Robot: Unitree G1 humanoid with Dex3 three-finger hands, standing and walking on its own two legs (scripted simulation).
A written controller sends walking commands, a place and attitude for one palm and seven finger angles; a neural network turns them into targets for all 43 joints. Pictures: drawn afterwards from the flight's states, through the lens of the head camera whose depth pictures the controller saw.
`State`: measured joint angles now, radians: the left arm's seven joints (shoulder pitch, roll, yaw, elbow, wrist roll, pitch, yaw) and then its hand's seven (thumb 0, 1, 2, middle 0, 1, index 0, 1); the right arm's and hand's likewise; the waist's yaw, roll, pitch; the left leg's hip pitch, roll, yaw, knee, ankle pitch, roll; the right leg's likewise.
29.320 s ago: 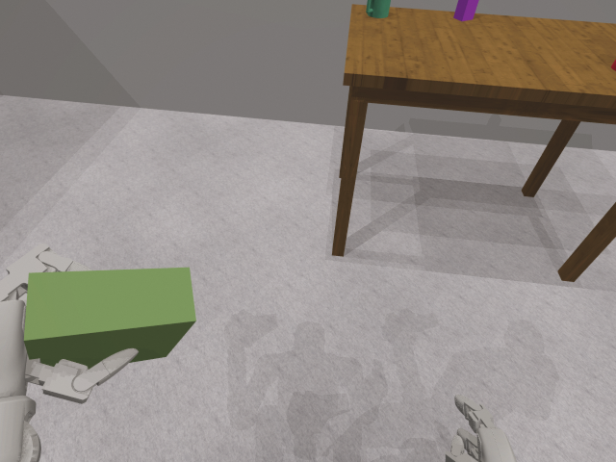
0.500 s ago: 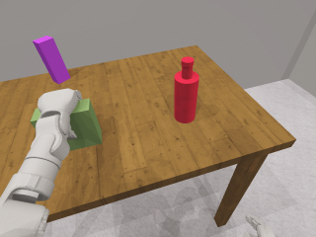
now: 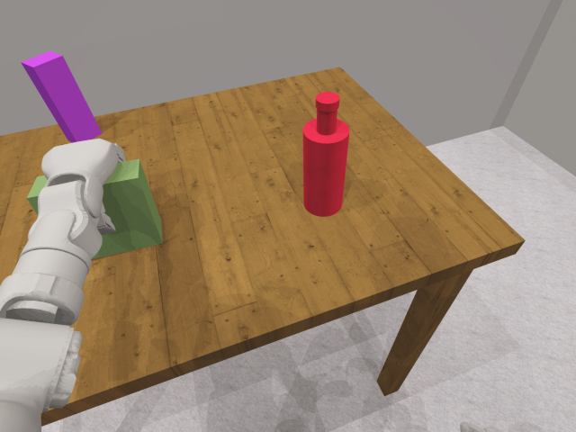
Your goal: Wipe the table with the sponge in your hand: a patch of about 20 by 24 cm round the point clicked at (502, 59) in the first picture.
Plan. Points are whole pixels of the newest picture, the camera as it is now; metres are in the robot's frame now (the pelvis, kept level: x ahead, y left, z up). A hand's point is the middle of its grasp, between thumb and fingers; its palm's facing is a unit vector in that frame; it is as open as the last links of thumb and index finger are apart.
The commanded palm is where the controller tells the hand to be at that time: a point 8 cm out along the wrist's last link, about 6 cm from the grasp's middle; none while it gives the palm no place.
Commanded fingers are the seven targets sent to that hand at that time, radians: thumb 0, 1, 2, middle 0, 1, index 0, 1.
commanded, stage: wipe forward along the middle lane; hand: left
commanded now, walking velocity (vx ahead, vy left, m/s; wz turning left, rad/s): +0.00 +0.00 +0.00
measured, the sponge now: (109, 222) +0.40 +0.30 +0.08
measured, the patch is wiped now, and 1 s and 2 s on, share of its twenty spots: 1.00 1.00 1.00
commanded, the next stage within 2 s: slide back across to the first lane in 0.02 s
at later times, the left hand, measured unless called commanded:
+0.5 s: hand (77, 188) +0.41 +0.34 +0.14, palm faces -0.06 -0.03 -1.00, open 9.9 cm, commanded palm +0.39 +0.34 +0.19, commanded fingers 0.00 0.10 1.30 -1.20 -1.60 -1.20 -1.60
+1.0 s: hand (35, 203) +0.38 +0.38 +0.14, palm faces -0.12 -0.02 -0.99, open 9.9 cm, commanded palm +0.36 +0.37 +0.19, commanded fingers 0.00 0.10 1.30 -1.20 -1.60 -1.20 -1.60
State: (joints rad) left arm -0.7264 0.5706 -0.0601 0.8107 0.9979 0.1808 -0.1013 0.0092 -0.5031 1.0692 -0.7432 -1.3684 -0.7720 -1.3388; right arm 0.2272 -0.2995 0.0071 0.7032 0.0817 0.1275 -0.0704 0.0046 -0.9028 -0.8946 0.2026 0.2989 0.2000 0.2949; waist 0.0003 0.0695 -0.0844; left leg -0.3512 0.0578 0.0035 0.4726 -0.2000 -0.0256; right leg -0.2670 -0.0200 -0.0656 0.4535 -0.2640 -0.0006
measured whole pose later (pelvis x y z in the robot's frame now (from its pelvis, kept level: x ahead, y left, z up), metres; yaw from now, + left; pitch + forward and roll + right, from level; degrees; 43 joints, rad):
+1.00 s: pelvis +0.02 +0.02 +0.00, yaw +1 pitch +5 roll -1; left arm -0.56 0.71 0.08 0.63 0.97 0.08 -0.18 0.00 -0.50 1.07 -0.73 -1.38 -0.76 -1.35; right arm 0.19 -0.29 0.01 0.65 0.07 0.15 -0.06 0.00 -0.90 -0.89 0.20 0.30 0.20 0.30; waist 0.03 0.07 -0.05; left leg -0.33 0.03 0.00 0.47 -0.23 0.00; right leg -0.21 -0.04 -0.07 0.39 -0.26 0.02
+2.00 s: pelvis +0.02 +0.01 +0.00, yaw +1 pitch +1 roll -1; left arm -0.10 0.62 0.08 0.05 0.88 0.29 -0.12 0.00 -0.48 1.07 -0.71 -1.40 -0.74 -1.37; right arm 0.14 -0.31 0.02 0.60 0.08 0.14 -0.03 0.01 -0.90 -0.89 0.20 0.30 0.20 0.29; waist 0.06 0.10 -0.06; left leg -0.28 0.04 0.00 0.52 -0.26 -0.02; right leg -0.18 -0.03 -0.07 0.48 -0.31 0.01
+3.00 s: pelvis +0.00 +0.00 +0.00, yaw +1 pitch -2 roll -1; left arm 0.11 0.61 0.03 -0.23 0.85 0.35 -0.12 0.01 -0.48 1.07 -0.71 -1.40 -0.74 -1.37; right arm 0.09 -0.27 0.06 0.60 0.06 0.06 -0.06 0.01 -0.90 -0.89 0.20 0.30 0.20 0.29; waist 0.12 0.11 -0.04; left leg -0.25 0.05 -0.01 0.52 -0.24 -0.03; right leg -0.15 -0.03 -0.07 0.49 -0.30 0.00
